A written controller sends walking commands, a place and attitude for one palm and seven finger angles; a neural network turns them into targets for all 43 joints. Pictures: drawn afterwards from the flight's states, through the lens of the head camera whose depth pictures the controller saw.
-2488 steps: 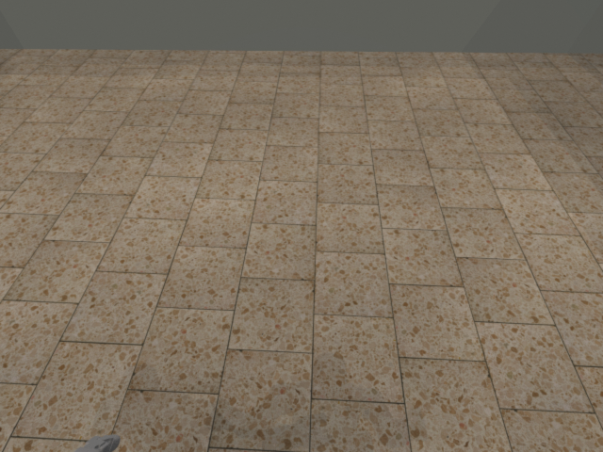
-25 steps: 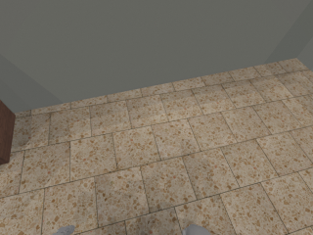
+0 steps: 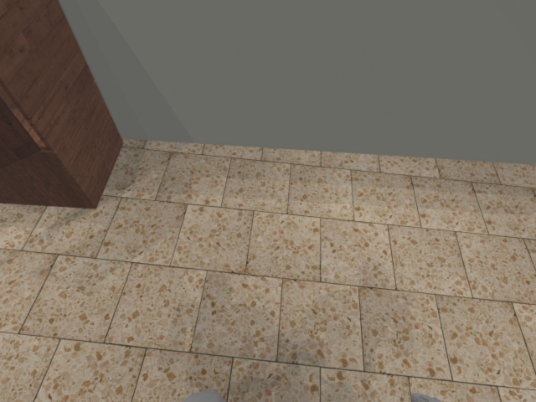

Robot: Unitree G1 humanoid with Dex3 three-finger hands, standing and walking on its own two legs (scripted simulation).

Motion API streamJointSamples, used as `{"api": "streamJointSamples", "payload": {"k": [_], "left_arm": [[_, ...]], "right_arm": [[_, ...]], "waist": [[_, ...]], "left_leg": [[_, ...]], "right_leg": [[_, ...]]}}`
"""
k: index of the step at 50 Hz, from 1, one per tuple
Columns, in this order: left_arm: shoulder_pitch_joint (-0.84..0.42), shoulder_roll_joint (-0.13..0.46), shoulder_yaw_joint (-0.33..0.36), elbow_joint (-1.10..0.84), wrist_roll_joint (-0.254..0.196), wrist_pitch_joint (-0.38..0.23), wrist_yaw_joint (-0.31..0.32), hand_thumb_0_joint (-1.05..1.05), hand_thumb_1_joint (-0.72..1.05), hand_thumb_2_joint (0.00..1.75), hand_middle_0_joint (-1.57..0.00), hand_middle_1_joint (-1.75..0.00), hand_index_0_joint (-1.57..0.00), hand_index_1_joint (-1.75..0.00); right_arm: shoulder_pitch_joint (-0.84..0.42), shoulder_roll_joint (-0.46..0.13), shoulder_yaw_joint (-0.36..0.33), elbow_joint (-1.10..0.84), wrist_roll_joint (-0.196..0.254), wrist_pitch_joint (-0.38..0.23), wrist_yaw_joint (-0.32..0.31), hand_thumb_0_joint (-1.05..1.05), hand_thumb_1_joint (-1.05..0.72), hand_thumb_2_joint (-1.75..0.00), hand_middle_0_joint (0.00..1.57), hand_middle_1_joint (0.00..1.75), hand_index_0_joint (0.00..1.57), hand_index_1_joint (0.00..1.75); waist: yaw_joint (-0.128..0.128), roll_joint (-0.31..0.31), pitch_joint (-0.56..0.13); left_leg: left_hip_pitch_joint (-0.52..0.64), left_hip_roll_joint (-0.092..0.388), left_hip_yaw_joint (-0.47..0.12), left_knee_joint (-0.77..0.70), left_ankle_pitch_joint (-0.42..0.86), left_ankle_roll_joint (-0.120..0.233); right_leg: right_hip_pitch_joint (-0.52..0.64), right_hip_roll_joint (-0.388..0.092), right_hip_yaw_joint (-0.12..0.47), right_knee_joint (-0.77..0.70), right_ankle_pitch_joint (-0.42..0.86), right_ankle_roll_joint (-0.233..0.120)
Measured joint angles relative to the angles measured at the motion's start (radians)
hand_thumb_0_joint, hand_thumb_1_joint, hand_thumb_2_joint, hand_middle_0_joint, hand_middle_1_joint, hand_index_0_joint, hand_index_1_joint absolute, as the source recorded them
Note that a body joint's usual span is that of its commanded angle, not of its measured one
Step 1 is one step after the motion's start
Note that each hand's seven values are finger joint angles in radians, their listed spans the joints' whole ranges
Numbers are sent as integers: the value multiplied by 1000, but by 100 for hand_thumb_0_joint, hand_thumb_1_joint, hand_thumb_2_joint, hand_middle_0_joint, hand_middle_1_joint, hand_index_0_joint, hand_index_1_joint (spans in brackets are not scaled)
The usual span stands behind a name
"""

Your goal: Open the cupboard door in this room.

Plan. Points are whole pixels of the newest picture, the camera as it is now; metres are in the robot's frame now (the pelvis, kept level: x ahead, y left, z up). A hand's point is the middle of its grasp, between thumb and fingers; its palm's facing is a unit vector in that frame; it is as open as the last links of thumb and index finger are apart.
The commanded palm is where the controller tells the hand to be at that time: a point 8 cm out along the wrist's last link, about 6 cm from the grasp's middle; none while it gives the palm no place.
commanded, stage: turn to face it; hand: left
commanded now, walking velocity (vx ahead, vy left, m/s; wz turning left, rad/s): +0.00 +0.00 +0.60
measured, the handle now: out of the picture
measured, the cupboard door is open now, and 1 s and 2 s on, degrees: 44 44 44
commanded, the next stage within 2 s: take the last steps up to it in 1.26 s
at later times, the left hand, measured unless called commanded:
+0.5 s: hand out of the picture +0.07 +0.18 -0.13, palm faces +0.28 -0.91 -0.29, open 7.4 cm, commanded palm none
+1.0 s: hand out of the picture -0.06 +0.19 -0.16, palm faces +0.59 -0.76 -0.26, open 7.4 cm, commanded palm none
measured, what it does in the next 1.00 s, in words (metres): steps on the spot, turning left: right foot, then left foot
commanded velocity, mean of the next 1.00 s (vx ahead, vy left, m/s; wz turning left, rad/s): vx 0.00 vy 0.00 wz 0.54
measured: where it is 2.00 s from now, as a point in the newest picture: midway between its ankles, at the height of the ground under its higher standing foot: outside the picture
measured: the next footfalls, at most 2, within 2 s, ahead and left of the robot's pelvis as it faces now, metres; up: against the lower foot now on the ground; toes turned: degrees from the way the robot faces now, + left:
right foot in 0.40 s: +0.07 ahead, -0.14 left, +0.00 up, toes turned +11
left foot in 0.80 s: +0.00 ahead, +0.09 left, +0.00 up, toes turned +35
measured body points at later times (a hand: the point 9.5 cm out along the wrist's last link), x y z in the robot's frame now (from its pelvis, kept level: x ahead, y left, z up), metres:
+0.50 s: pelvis +0.02 -0.04 +0.01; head +0.07 -0.06 +0.45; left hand +0.06 +0.23 -0.11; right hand +0.15 -0.28 -0.15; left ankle -0.03 +0.09 -0.66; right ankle +0.03 -0.15 -0.72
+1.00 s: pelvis +0.02 -0.03 +0.01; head +0.05 +0.01 +0.46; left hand -0.09 +0.23 -0.14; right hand +0.26 -0.17 -0.12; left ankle -0.03 +0.07 -0.72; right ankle +0.08 -0.17 -0.65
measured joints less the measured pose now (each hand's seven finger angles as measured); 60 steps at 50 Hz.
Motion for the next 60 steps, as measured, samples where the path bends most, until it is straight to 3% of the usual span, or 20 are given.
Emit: {"api": "streamJointSamples", "payload": {"k": [1, 3, 5, 8, 13, 19, 20, 23, 26, 28, 34, 38, 40, 41, 43, 47, 52, 56, 58, 60], "left_arm": [[4, 12, 6, 4, -5, 8, -3, 0, 90, 90, -21, -30, -20, -30], [-4, 35, 16, 18, -5, 35, 3, 0, 90, 90, -21, -30, -20, -30], [-17, 49, 25, 34, -5, 50, 7, 0, 90, 90, -20, -30, -20, -29], [-39, 60, 32, 33, -5, 51, 2, 0, 91, 90, -20, -30, -19, -29], [-72, 55, 29, 3, -8, 40, -1, 0, 91, 90, -20, -30, -19, -29], [-102, 30, 12, -33, -14, 20, -2, 0, 91, 90, -20, -30, -19, -29], [-97, 28, 8, -43, -12, 10, -1, 0, 91, 90, -20, -30, -19, -29], [-93, -5, -6, -45, -3, -8, 8, 0, 91, 90, -20, -30, -20, -29], [-68, -30, -15, -39, -4, -6, 12, 0, 90, 90, -20, -30, -20, -29], [-52, -39, -19, -30, -3, -4, 13, 0, 90, 90, -20, -30, -20, -29], [-20, -36, -12, -11, 1, -11, 11, 0, 91, 90, -21, -30, -20, -30], [3, -6, 0, 4, 4, -10, 6, 0, 91, 90, -21, -30, -20, -30], [27, 11, 9, 11, -2, -4, 2, 0, 91, 90, -21, -30, -20, -30], [29, 24, 14, 19, -6, 5, 0, 0, 91, 90, -21, -30, -20, -30], [17, 47, 21, 35, -7, 33, 6, 0, 91, 90, -21, -30, -20, -29], [-11, 59, 30, 52, -7, 52, 6, 0, 91, 90, -20, -30, -19, -29], [-35, 44, 24, 32, -7, 42, -2, 0, 91, 90, -20, -30, -19, -29], [-49, 23, 14, 21, -9, 33, -3, 0, 91, 90, -20, -30, -19, -29], [-50, 12, 9, 17, -11, 22, -3, 0, 91, 90, -20, -30, -19, -29], [-43, -1, 4, 16, -6, 2, 0, 0, 91, 90, -20, -30, -19, -29]], "right_arm": [[-4, 1, -2, -8, -4, -12, -1, 0, -91, -90, 20, 30, 19, 29], [-11, 9, 3, -19, -6, -28, -7, 0, -91, -90, 20, 30, 19, 29], [-4, 15, 8, -28, -9, -35, -21, 0, -91, -90, 20, 30, 20, 29], [10, 22, 16, -25, -11, -39, -34, 0, -90, -90, 20, 30, 20, 30], [35, 28, 21, -11, -13, -34, -33, 0, -90, -90, 20, 30, 20, 30], [58, 24, 7, 4, -13, -12, -28, 0, -90, -90, 20, 30, 20, 30], [66, 22, 3, 4, -9, -8, -27, 0, -90, -90, 20, 30, 20, 30], [58, 0, -15, 18, -5, 7, -24, 0, -90, -90, 20, 30, 20, 30], [49, -13, -23, 29, -6, 21, -15, 0, -90, -90, 20, 30, 20, 30], [44, -13, -23, 31, -6, 24, -9, 0, -91, -90, 20, 30, 20, 29], [24, -2, -12, 34, -2, 25, -4, 0, -91, -90, 20, 30, 19, 29], [-8, 4, -1, 22, 1, 15, -4, 1, -91, -90, 20, 30, 19, 29], [-16, 0, 4, 3, -2, -1, -2, 1, -91, -90, 20, 30, 19, 29], [-22, 4, 2, -4, -6, -14, -4, 0, -91, -90, 20, 30, 19, 29], [-29, 15, 9, -14, -7, -29, -12, 0, -91, -90, 20, 30, 19, 29], [-11, 26, 21, -18, -11, -37, -35, 0, -90, -90, 20, 30, 20, 29], [14, 35, 31, 2, -13, -35, -37, 0, -90, -90, 20, 30, 20, 30], [32, 43, 29, 16, -16, -25, -34, 0, -90, -90, 20, 30, 20, 30], [42, 44, 26, 24, -14, -20, -34, 0, -90, -90, 20, 30, 20, 30], [53, 41, 20, 32, -6, -15, -32, 0, -90, -90, 20, 30, 20, 30]], "waist": [[-2, -8, -4], [7, -19, -2], [10, -13, -10], [14, -2, -15], [9, 29, -23], [-14, 70, -29], [-14, 68, -37], [-19, 93, -23], [-26, 91, -16], [-32, 77, -16], [-15, 32, -6], [9, 8, 3], [13, 7, -8], [10, -3, -10], [19, -18, -4], [25, -2, -16], [25, 29, -29], [11, 51, -36], [5, 60, -40], [6, 69, -45]], "left_leg": [[-10, -9, -5, -3, 27, 30], [-34, -20, -16, 40, -2, 64], [-32, -23, -36, 24, -8, 71], [-4, -32, -66, -51, 35, 63], [24, -39, -122, -125, 82, 56], [-2, -51, -201, -83, 70, 20], [-18, -61, -210, -54, 56, 11], [-111, -73, -191, 231, -144, 4], [-185, -54, -132, 495, -126, -12], [-197, -32, -104, 539, -98, -24], [-120, 7, -47, 310, -122, -32], [-39, 1, -8, 114, -102, -13], [23, -2, 5, -28, 10, 18], [12, -11, 2, -23, 18, 47], [-5, -21, -7, 15, -2, 70], [20, -23, -41, -46, 27, 64], [52, -24, -80, -126, 75, 59], [47, -22, -108, -122, 77, 41], [33, -23, -121, -95, 64, 27], [1, -28, -129, -25, 18, 18]], "right_leg": [[-33, -8, 14, 78, -38, 13], [-116, 16, 98, 272, -144, 23], [-186, 49, 155, 417, -141, 30], [-244, 72, 203, 484, -60, 38], [-240, 93, 234, 361, -28, 43], [-109, 139, 225, 34, 37, 28], [-71, 138, 221, -55, 76, 11], [-54, 128, 179, -41, 70, -52], [-9, 106, 140, -79, 73, -60], [14, 93, 114, -108, 83, -60], [47, 49, 29, -126, 73, -53], [36, 18, -20, -67, 33, -35], [6, 3, -38, 10, -4, -19], [-31, -5, -15, 95, -56, -2], [-114, 19, 81, 284, -152, 14], [-219, 64, 180, 462, -93, 29], [-223, 80, 214, 357, -32, 32], [-153, 106, 207, 175, -30, 26], [-93, 122, 195, 46, 34, 20], [-44, 128, 182, -57, 77, -15]]}}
